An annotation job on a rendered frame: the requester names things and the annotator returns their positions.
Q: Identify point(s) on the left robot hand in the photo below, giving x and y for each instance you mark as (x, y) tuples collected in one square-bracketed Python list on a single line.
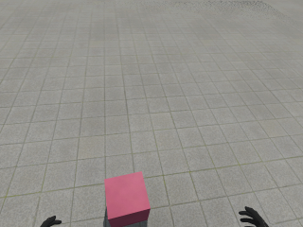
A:
[(51, 221)]

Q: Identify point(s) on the right robot hand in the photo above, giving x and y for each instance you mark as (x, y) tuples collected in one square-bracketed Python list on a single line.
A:
[(255, 218)]

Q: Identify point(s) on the carton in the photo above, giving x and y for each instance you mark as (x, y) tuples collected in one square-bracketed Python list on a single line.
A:
[(127, 200)]

